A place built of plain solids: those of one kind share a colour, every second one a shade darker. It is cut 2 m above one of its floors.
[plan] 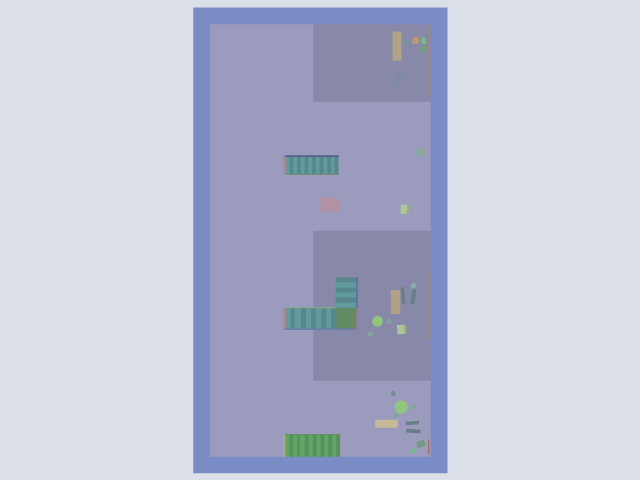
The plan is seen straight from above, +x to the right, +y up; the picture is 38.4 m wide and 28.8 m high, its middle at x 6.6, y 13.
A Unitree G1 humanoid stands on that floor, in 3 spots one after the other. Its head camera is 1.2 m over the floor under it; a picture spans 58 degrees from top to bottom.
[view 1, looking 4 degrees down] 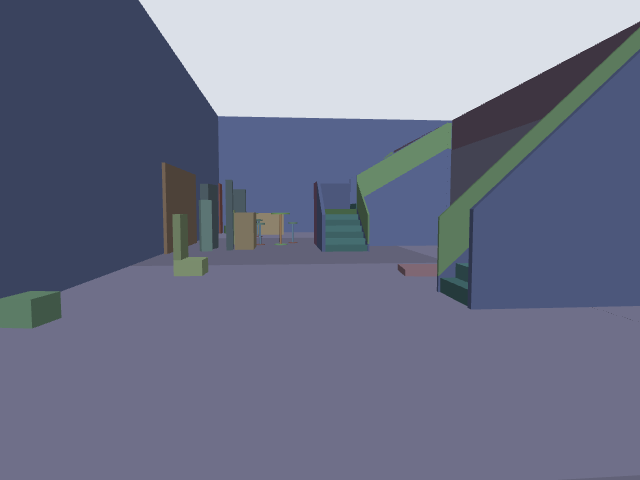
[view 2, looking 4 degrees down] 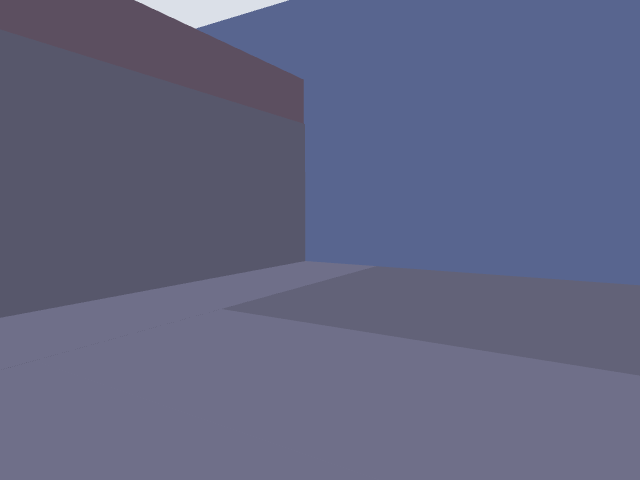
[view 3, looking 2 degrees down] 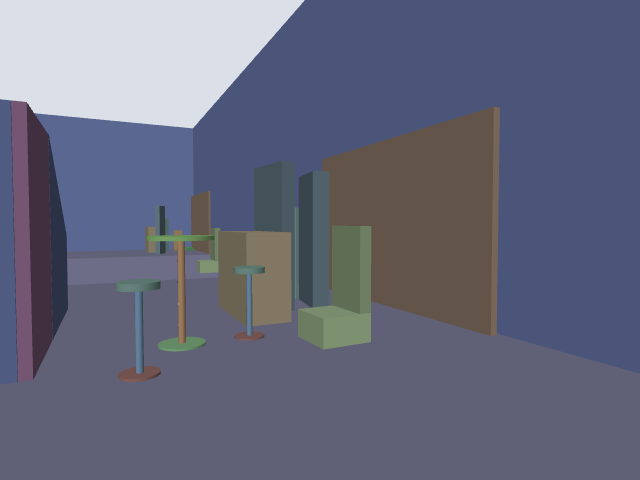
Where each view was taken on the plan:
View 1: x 10.00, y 23.05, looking -95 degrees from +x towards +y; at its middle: wall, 13.02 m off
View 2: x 9.89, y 17.48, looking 121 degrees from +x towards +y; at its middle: wall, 9.91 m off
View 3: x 9.41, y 3.65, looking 64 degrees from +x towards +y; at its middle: roll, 6.16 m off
